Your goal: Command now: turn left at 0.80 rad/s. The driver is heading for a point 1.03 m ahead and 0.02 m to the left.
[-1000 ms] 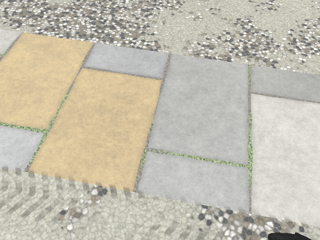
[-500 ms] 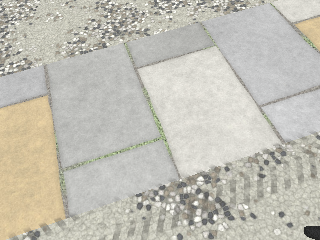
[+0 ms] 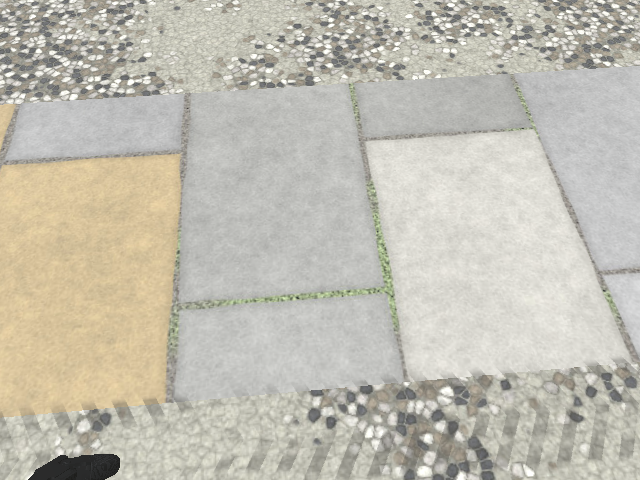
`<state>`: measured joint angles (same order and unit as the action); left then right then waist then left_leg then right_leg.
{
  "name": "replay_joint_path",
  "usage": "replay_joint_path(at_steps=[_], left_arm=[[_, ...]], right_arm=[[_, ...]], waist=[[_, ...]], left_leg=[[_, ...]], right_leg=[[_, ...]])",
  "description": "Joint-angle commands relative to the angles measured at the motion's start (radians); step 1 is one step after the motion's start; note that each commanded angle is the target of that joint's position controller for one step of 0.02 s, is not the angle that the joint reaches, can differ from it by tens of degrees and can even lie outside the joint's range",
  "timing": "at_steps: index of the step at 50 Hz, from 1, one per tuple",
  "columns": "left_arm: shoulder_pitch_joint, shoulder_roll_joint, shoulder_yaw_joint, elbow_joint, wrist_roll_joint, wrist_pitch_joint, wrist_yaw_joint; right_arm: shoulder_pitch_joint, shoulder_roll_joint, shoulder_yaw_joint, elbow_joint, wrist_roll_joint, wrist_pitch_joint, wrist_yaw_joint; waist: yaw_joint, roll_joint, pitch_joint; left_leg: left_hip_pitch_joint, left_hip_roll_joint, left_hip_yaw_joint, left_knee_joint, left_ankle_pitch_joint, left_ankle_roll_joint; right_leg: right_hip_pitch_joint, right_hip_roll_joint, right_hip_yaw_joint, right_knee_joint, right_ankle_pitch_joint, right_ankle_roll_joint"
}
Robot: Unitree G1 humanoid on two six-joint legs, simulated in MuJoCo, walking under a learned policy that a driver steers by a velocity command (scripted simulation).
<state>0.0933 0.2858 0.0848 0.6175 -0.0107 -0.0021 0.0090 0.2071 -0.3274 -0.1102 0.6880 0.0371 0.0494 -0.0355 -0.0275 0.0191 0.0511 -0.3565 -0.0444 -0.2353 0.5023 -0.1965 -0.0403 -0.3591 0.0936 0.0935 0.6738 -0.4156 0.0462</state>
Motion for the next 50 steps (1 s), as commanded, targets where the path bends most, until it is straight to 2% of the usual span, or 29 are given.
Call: replay_joint_path(at_steps=[1, 2, 3, 4, 5, 6, 8, 10, 12, 14, 15, 18, 21, 22, 24, 26, 27, 28, 29, 30, 31, 32, 33, 35, 40, 44, 47, 49, 50], left_arm=[[0.123, 0.064, 0.028, -0.018, -0.005, -0.018, -0.009], [0.152, 0.131, 0.048, -0.015, 0.005, -0.012, 0.001], [0.09, 0.22, 0.06, -0.041, 0.047, -0.002, 0.004], [0.048, 0.186, 0.049, -0.068, 0.075, -0.014, 0.002], [-0.009, 0.126, 0.031, -0.082, 0.067, -0.021, 0.01], [-0.049, 0.099, 0.023, -0.087, 0.05, -0.024, 0.018], [-0.048, 0.091, 0.016, -0.083, 0.03, -0.024, 0.04], [0.015, 0.096, 0.015, -0.067, 0.038, -0.019, 0.051], [0.139, 0.132, 0.029, -0.038, 0.028, -0.019, 0.051], [0.177, 0.163, 0.039, -0.026, 0.017, -0.03, 0.045], [0.206, 0.165, 0.039, -0.017, 0.014, -0.039, 0.038], [0.246, 0.143, 0.031, 0.021, 0.01, -0.067, 0.013], [0.238, 0.154, 0.03, 0.044, -0.011, -0.077, -0.003], [0.282, 0.127, 0.019, 0.085, 0.049, -0.074, -0.028], [0.312, 0.148, 0.024, 0.12, 0.052, -0.066, -0.042], [0.284, 0.176, 0.031, 0.133, 0.036, -0.055, -0.048], [0.251, 0.173, 0.029, 0.132, 0.023, -0.053, -0.044], [0.217, 0.124, 0.014, 0.122, 0.022, -0.06, -0.045], [0.145, -0.003, -0.023, 0.054, 0.024, -0.071, -0.045], [0.13, 0.041, -0.01, 0.027, 0.012, -0.066, -0.033], [0.132, 0.071, 0.0, 0.04, 0.012, -0.056, -0.034], [0.164, 0.075, 0.001, 0.065, 0.011, -0.05, -0.045], [0.202, 0.075, 0.003, 0.097, 0.016, -0.039, -0.056], [0.204, 0.063, 0.001, 0.113, 0.038, -0.011, -0.077], [0.036, 0.027, -0.018, 0.06, 0.033, 0.005, -0.101], [-0.112, 0.023, -0.043, 0.001, 0.035, 0.002, -0.118], [-0.108, 0.029, -0.053, -0.01, 0.023, 0.005, -0.109], [0.123, 0.095, -0.029, 0.046, 0.018, 0.006, -0.089], [0.314, 0.15, -0.001, 0.1, 0.018, 0.003, -0.074]], right_arm=[[-0.112, -0.144, -0.039, -0.113, 0.017, 0.003, -0.005], [-0.069, -0.093, -0.025, -0.112, 0.008, 0.002, -0.003], [-0.015, -0.048, -0.015, -0.127, -0.003, -0.009, 0.0], [0.003, -0.132, -0.037, -0.122, -0.02, -0.024, 0.004], [0.001, -0.184, -0.054, -0.098, -0.013, -0.021, 0.007], [0.019, -0.179, -0.057, -0.073, -0.013, -0.012, 0.005], [0.018, -0.133, -0.044, -0.069, -0.013, 0.0, 0.009], [-0.04, -0.101, -0.028, -0.105, -0.005, -0.001, 0.018], [-0.102, -0.094, -0.014, -0.142, -0.001, -0.006, 0.03], [-0.131, -0.105, -0.014, -0.165, 0.001, -0.015, 0.043], [-0.144, -0.089, -0.007, -0.17, -0.003, -0.024, 0.045], [-0.136, -0.026, 0.018, -0.155, -0.009, -0.061, 0.043], [-0.18, -0.02, 0.03, -0.15, -0.012, -0.102, 0.057], [-0.193, -0.027, 0.036, -0.132, -0.123, -0.058, 0.094], [-0.224, -0.011, 0.04, -0.147, -0.093, -0.052, 0.114], [-0.15, -0.019, 0.038, -0.133, -0.076, -0.066, 0.103], [-0.02, -0.038, 0.029, -0.089, -0.078, -0.08, 0.087], [0.185, -0.097, 0.006, -0.025, -0.096, -0.097, 0.066], [0.367, -0.222, -0.014, -0.01, -0.126, -0.108, 0.045], [0.306, -0.254, -0.018, -0.029, -0.119, -0.108, 0.026], [0.204, -0.169, 0.008, -0.034, -0.109, -0.106, 0.023], [0.129, -0.091, 0.031, -0.037, -0.094, -0.11, 0.028], [0.082, -0.05, 0.043, -0.039, -0.086, -0.113, 0.031], [0.094, -0.016, 0.054, -0.016, -0.073, -0.126, 0.028], [0.176, 0.006, 0.055, 0.068, -0.07, -0.161, 0.037], [0.214, -0.018, 0.053, 0.123, -0.074, -0.163, 0.02], [0.235, -0.1, 0.042, 0.141, -0.072, -0.15, 0.003], [0.186, -0.176, 0.022, 0.127, -0.083, -0.118, -0.01], [0.142, -0.2, 0.013, 0.106, -0.085, -0.103, -0.005]], waist=[[0.076, 0.151, -0.205], [0.058, 0.033, -0.205], [0.001, -0.28, -0.165], [-0.013, -0.247, -0.123], [-0.027, -0.155, -0.083], [-0.036, -0.103, -0.057], [-0.015, -0.115, -0.045], [0.027, -0.127, -0.049], [0.095, -0.136, -0.093], [0.113, -0.138, -0.085], [0.125, -0.115, -0.077], [0.106, -0.085, -0.028], [0.089, -0.108, 0.013], [0.107, -0.104, -0.006], [0.121, -0.207, 0.019], [0.056, -0.199, 0.019], [-0.024, -0.138, -0.019], [-0.127, -0.014, -0.135], [-0.206, 0.261, -0.254], [-0.181, 0.211, -0.207], [-0.107, 0.127, -0.096], [-0.054, 0.114, -0.053], [-0.013, 0.118, -0.043], [0.007, 0.137, -0.006], [0.02, 0.074, 0.103], [0.019, 0.032, 0.151], [0.058, 0.064, 0.07], [0.194, 0.124, -0.074], [0.279, 0.125, -0.165]], left_leg=[[0.067, 0.123, -0.227, -0.06, 0.114, 0.144], [-0.09, 0.048, -0.159, 0.075, -0.163, 0.086], [-0.299, -0.097, 0.011, 0.327, -0.42, 0.031], [-0.319, 0.011, 0.021, 0.534, -0.41, 0.001], [-0.305, 0.042, 0.051, 0.62, -0.334, -0.011], [-0.304, 0.058, 0.074, 0.657, -0.258, -0.026], [-0.34, 0.081, 0.117, 0.747, -0.154, -0.056], [-0.371, 0.102, 0.169, 0.717, -0.112, -0.08], [-0.449, 0.137, 0.189, 0.667, -0.094, -0.086], [-0.521, 0.157, 0.185, 0.644, -0.097, -0.075], [-0.524, 0.151, 0.17, 0.611, -0.095, -0.062], [-0.481, 0.121, 0.137, 0.475, -0.066, -0.016], [-0.358, 0.13, 0.213, 0.288, -0.044, 0.01], [-0.266, 0.087, 0.295, 0.21, -0.065, 0.017], [-0.103, 0.047, 0.329, 0.106, -0.129, 0.031], [0.071, 0.032, 0.322, 0.004, -0.087, 0.055], [0.279, 0.029, 0.309, -0.069, -0.04, 0.069], [0.58, 0.101, 0.219, -0.079, -0.095, 0.083], [0.783, 0.42, -0.154, -0.205, -0.51, 0.102], [0.643, 0.499, -0.41, -0.309, -0.664, 0.145], [0.554, 0.472, -0.291, -0.288, -0.594, 0.138], [0.469, 0.407, -0.145, -0.292, -0.451, 0.115], [0.42, 0.36, -0.034, -0.311, -0.343, 0.1], [0.357, 0.32, 0.107, -0.347, -0.207, 0.091], [0.326, 0.298, 0.331, -0.409, 0.069, 0.09], [0.356, 0.262, 0.496, -0.433, 0.38, 0.063], [0.441, 0.276, 0.556, -0.282, 1.136, 0.044], [0.482, 0.324, 0.537, 0.03, 1.418, 0.055], [0.405, 0.337, 0.506, 0.279, 1.371, 0.085]], right_leg=[[0.209, -0.002, -0.037, -0.314, 0.217, -0.011], [0.348, -0.173, 0.116, -0.375, 0.204, -0.07], [0.33, -0.43, 0.446, -0.428, 0.234, -0.217], [0.237, -0.522, 0.494, -0.445, 0.278, -0.293], [0.187, -0.465, 0.365, -0.429, 0.282, -0.278], [0.174, -0.382, 0.242, -0.415, 0.263, -0.237], [0.197, -0.324, 0.093, -0.396, 0.38, -0.218], [0.244, -0.315, 0.012, -0.395, 0.467, -0.241], [0.372, -0.369, 0.062, -0.468, 0.142, -0.256], [0.444, -0.419, 0.11, -0.52, -0.08, -0.248], [0.448, -0.424, 0.134, -0.537, -0.132, -0.253], [0.426, -0.419, 0.119, -0.581, -0.107, -0.267], [0.348, -0.382, 0.07, -0.595, -0.012, -0.27], [0.318, -0.319, -0.004, -0.573, -0.012, -0.229], [0.209, -0.299, -0.004, -0.547, 0.016, -0.227], [0.125, -0.325, 0.035, -0.492, 0.063, -0.24], [0.029, -0.303, 0.01, -0.383, 0.138, -0.228], [-0.129, -0.215, -0.062, -0.114, 0.189, -0.204], [-0.385, -0.098, -0.121, 0.293, -0.147, -0.165], [-0.53, -0.043, -0.007, 0.486, -0.081, -0.172], [-0.558, -0.107, 0.036, 0.556, 0.013, -0.173], [-0.517, -0.144, 0.014, 0.543, 0.094, -0.157], [-0.472, -0.171, -0.012, 0.531, 0.135, -0.135], [-0.458, -0.2, -0.044, 0.574, 0.192, -0.108], [-0.562, -0.202, -0.07, 0.55, 0.353, -0.111], [-0.479, -0.179, -0.212, 0.291, 0.39, -0.165], [-0.241, -0.066, -0.333, 0.143, 0.342, -0.234], [-0.007, -0.008, -0.315, 0.137, 0.217, -0.276], [0.21, 0.014, -0.27, 0.106, 0.14, -0.304]])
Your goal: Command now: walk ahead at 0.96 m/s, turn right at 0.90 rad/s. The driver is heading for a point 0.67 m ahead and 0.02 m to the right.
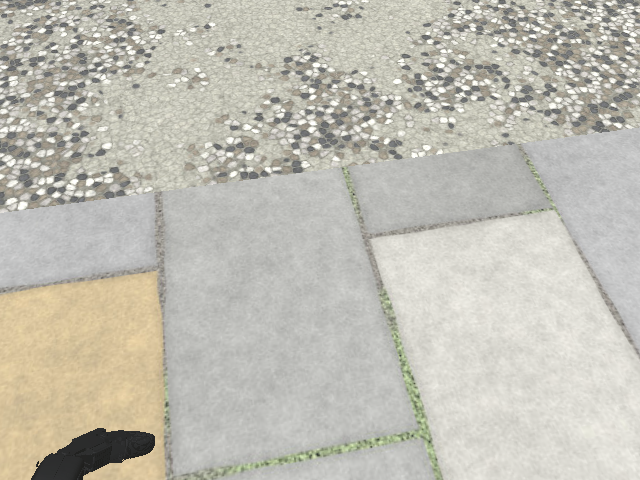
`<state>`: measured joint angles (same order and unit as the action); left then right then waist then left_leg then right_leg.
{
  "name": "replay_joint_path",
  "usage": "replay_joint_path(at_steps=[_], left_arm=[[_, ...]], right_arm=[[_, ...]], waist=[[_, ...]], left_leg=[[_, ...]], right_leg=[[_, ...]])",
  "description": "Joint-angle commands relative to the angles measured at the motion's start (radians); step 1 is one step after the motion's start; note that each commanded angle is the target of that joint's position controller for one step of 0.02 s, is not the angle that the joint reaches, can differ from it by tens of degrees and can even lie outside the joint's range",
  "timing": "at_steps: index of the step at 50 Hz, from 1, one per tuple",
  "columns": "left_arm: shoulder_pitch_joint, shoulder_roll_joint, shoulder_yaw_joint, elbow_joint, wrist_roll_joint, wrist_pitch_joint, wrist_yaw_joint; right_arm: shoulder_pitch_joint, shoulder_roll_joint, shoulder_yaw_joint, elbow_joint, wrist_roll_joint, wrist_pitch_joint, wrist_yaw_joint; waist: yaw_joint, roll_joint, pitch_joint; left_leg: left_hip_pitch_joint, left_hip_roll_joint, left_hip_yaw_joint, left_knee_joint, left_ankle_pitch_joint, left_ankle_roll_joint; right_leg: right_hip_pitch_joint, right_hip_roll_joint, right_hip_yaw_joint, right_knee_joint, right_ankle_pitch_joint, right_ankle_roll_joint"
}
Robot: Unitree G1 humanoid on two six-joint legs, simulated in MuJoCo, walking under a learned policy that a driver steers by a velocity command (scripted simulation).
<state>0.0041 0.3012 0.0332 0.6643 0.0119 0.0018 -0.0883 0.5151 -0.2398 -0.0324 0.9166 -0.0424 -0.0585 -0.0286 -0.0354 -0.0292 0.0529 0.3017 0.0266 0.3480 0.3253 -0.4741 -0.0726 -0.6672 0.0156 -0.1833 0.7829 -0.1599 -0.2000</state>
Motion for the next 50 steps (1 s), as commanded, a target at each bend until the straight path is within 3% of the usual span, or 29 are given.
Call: replay_joint_path(at_steps=[1, 2, 3, 4, 6, 9, 12, 15, 19, 21, 22, 23, 24, 25, 26, 28, 29, 30, 31, 34, 36, 40, 43, 44, 45, 46, 47, 48, 50], left_arm=[[0.554, 0.187, 0.084, 0.115, 0.001, -0.006, 0.046], [0.456, 0.25, 0.108, 0.118, -0.016, 0.005, 0.066], [0.395, 0.338, 0.119, 0.069, 0.016, 0.014, 0.06], [0.424, 0.293, 0.117, 0.061, 0.011, 0.011, 0.067], [0.382, 0.207, 0.094, 0.096, 0.01, -0.014, 0.082], [0.314, 0.155, 0.064, 0.083, -0.007, -0.057, 0.091], [0.348, 0.156, 0.062, 0.092, -0.008, -0.086, 0.084], [0.436, 0.12, 0.05, 0.138, -0.027, -0.11, 0.073], [0.486, 0.171, 0.05, 0.184, -0.007, -0.125, 0.083], [0.465, 0.219, 0.06, 0.192, 0.021, -0.113, 0.105], [0.428, 0.228, 0.063, 0.189, 0.046, -0.1, 0.114], [0.353, 0.23, 0.066, 0.174, 0.059, -0.082, 0.121], [0.297, 0.18, 0.052, 0.155, 0.054, -0.082, 0.124], [0.45, 0.024, 0.018, 0.118, -0.011, -0.103, 0.097], [0.465, 0.079, 0.003, 0.126, 0.002, -0.116, 0.108], [0.303, 0.103, -0.005, 0.102, 0.011, -0.12, 0.103], [0.25, 0.087, -0.009, 0.081, 0.024, -0.108, 0.098], [0.219, 0.118, 0.003, 0.057, -0.037, -0.117, 0.082], [0.229, 0.11, 0.001, 0.051, -0.042, -0.112, 0.079], [0.181, 0.038, -0.026, 0.016, -0.004, -0.106, 0.082], [0.092, 0.001, -0.042, -0.001, 0.005, -0.112, 0.075], [-0.016, 0.041, -0.021, -0.039, 0.002, -0.112, 0.061], [0.105, 0.087, 0.004, 0.001, 0.011, -0.124, 0.06], [0.215, 0.101, 0.011, 0.038, 0.018, -0.131, 0.064], [0.292, 0.153, 0.018, 0.049, 0.043, -0.129, 0.072], [0.309, 0.077, -0.006, 0.051, 0.05, -0.11, 0.068], [0.311, 0.032, -0.008, 0.058, 0.016, -0.094, 0.065], [0.212, 0.035, -0.006, 0.047, -0.009, -0.083, 0.069], [0.081, 0.019, -0.017, 0.031, -0.005, -0.064, 0.079]], right_arm=[[-0.186, -0.273, -0.064, -0.132, -0.005, 0.009, 0.001], [-0.217, -0.128, -0.029, -0.164, -0.008, -0.003, 0.024], [-0.199, -0.124, -0.018, -0.292, 0.018, -0.031, 0.029], [-0.289, -0.171, -0.016, -0.303, 0.005, -0.058, 0.027], [-0.301, -0.161, -0.005, -0.296, -0.002, -0.067, 0.026], [-0.259, -0.136, 0.008, -0.279, -0.044, -0.004, 0.032], [-0.445, -0.111, 0.028, -0.359, -0.029, 0.008, 0.047], [-0.536, -0.059, 0.049, -0.363, -0.002, -0.008, 0.069], [-0.571, -0.117, 0.028, -0.352, 0.017, -0.012, 0.063], [-0.448, -0.176, 0.003, -0.311, 0.021, -0.014, 0.059], [-0.279, -0.214, -0.016, -0.255, 0.032, -0.009, 0.051], [-0.048, -0.239, -0.034, -0.178, 0.039, -0.002, 0.04], [0.141, -0.278, -0.053, -0.132, 0.028, 0.004, 0.025], [0.072, -0.341, -0.068, -0.12, 0.002, 0.003, 0.031], [-0.058, -0.282, -0.073, -0.162, 0.013, 0.002, 0.047], [-0.163, -0.144, -0.039, -0.153, 0.019, -0.006, 0.047], [-0.154, -0.109, -0.021, -0.13, 0.019, -0.018, 0.047], [-0.213, -0.066, -0.003, -0.174, 0.043, -0.056, 0.057], [-0.234, -0.088, -0.004, -0.157, 0.051, -0.072, 0.06], [-0.245, -0.161, -0.016, -0.134, 0.056, -0.083, 0.043], [-0.185, -0.193, -0.027, -0.12, 0.06, -0.071, 0.024], [-0.093, -0.191, -0.029, -0.079, 0.064, -0.045, 0.002], [-0.143, -0.178, -0.029, -0.085, 0.047, -0.015, -0.009], [-0.179, -0.178, -0.027, -0.103, 0.041, -0.008, -0.005], [-0.129, -0.127, -0.011, -0.122, 0.022, -0.011, 0.003], [0.054, -0.044, 0.017, -0.073, 0.036, -0.007, 0.016], [0.047, -0.142, -0.004, -0.051, 0.061, 0.001, 0.029], [-0.059, -0.184, -0.019, -0.083, 0.07, 0.015, 0.027], [-0.18, -0.175, -0.028, -0.108, 0.052, 0.055, 0.001]], waist=[[0.334, 0.102, -0.226], [0.223, -0.162, -0.125], [0.137, -0.236, -0.281], [0.177, -0.015, -0.256], [0.069, 0.135, -0.041], [-0.019, 0.132, 0.017], [0.021, 0.085, 0.094], [0.108, 0.053, 0.067], [0.13, -0.006, 0.008], [0.042, -0.083, -0.086], [-0.046, -0.108, -0.16], [-0.171, -0.096, -0.227], [-0.258, -0.005, -0.279], [-0.05, 0.426, -0.341], [-0.043, 0.179, -0.37], [0.008, -0.067, -0.118], [0.024, -0.083, -0.068], [0.024, -0.017, -0.044], [0.06, 0.034, -0.04], [0.078, 0.039, -0.016], [0.016, 0.056, -0.06], [-0.033, 0.106, -0.096], [0.053, 0.123, -0.13], [0.108, 0.101, -0.179], [0.101, -0.041, -0.306], [0.065, -0.195, -0.482], [0.09, -0.094, -0.503], [0.071, -0.045, -0.362], [0.029, 0.022, -0.179]], left_leg=[[-0.439, 0.212, -0.09, 0.785, 1.282, 0.116], [-0.789, 0.003, -0.122, 1.161, 0.138, 0.09], [-1.125, -0.086, -0.324, 1.379, 0.005, 0.054], [-1.18, -0.018, -0.439, 1.327, 0.087, 0.068], [-1.102, 0.06, -0.439, 1.122, 0.136, 0.063], [-0.965, 0.111, -0.426, 0.964, 0.104, 0.013], [-0.937, 0.117, -0.348, 0.672, 0.268, -0.011], [-0.796, 0.069, -0.267, 0.356, 0.644, 0.059], [-0.792, -0.016, -0.218, 0.205, 0.647, 0.153], [-0.698, -0.093, -0.213, 0.211, 0.492, 0.184], [-0.572, -0.122, -0.224, 0.235, 0.414, 0.203], [-0.383, -0.117, -0.228, 0.199, 0.389, 0.223], [-0.149, 0.002, -0.375, 0.242, 0.292, 0.276], [0.138, 0.301, -1.04, 0.123, 0.439, 0.458], [0.104, 0.314, -1.161, 0.038, 0.465, 0.493], [-0.24, 0.273, -0.86, 0.009, 0.725, 0.429], [-0.34, 0.226, -0.752, -0.001, 0.862, 0.389], [-0.403, 0.183, -0.681, -0.065, 0.871, 0.361], [-0.438, 0.164, -0.649, -0.083, 0.899, 0.346], [-0.603, 0.062, -0.472, -0.1, 1.135, 0.306], [-0.579, 0.008, -0.411, -0.08, 1.117, 0.253], [-0.445, 0.04, -0.455, -0.025, 0.906, 0.173], [-0.378, 0.046, -0.474, 0.167, 0.979, 0.145], [-0.391, 0.015, -0.451, 0.321, 0.964, 0.119], [-0.622, -0.046, -0.453, 0.614, 0.588, 0.066], [-0.799, -0.128, -0.494, 0.904, -0.232, 0.001], [-0.816, -0.096, -0.562, 0.941, -0.246, 0.015], [-0.871, -0.05, -0.522, 0.937, -0.192, 0.011], [-0.831, 0.001, -0.464, 0.833, -0.098, -0.005]], right_leg=[[0.787, 0.097, 0.097, -0.12, -0.133, -0.081], [0.875, -0.052, 0.361, -0.173, -0.183, -0.109], [1.089, -0.227, 0.906, -0.373, -0.266, -0.301], [1.048, -0.257, 0.967, -0.499, -0.317, -0.267], [0.731, -0.207, 0.835, -0.557, -0.198, -0.192], [0.45, -0.087, 0.644, -0.58, -0.088, -0.163], [0.309, -0.027, 0.55, -0.648, 0.043, -0.14], [0.375, -0.001, 0.42, -0.687, 0.369, -0.04], [0.724, -0.075, 0.328, -0.641, 0.823, 0.045], [0.856, -0.13, 0.283, -0.474, 1.167, 0.081], [0.869, -0.149, 0.262, -0.3, 1.283, 0.089], [0.799, -0.139, 0.206, -0.022, 1.269, 0.097], [0.57, -0.063, 0.181, 0.414, 0.898, 0.109], [0.082, 0.174, 0.202, 0.835, -0.278, 0.203], [-0.012, 0.11, 0.322, 0.862, -0.245, 0.156], [0.025, 0.005, 0.296, 0.71, -0.154, 0.147], [0.05, -0.02, 0.296, 0.625, -0.161, 0.152], [0.075, -0.052, 0.303, 0.593, -0.197, 0.148], [0.086, -0.071, 0.294, 0.504, -0.174, 0.157], [0.198, -0.05, 0.196, 0.138, -0.064, 0.206], [0.269, -0.002, 0.155, -0.102, 0.163, 0.223], [0.308, 0.036, 0.192, -0.305, 0.407, 0.196], [0.406, 0.049, 0.197, -0.354, 0.377, 0.153], [0.522, 0.01, 0.212, -0.4, 0.538, 0.124], [0.831, -0.195, 0.401, -0.255, 1.002, -0.007], [1.023, -0.444, 0.656, -0.207, 1.239, -0.215], [0.97, -0.406, 0.689, -0.255, 1.03, -0.207], [0.838, -0.363, 0.631, -0.302, 0.805, -0.164], [0.51, -0.289, 0.555, -0.413, 0.476, -0.09]])
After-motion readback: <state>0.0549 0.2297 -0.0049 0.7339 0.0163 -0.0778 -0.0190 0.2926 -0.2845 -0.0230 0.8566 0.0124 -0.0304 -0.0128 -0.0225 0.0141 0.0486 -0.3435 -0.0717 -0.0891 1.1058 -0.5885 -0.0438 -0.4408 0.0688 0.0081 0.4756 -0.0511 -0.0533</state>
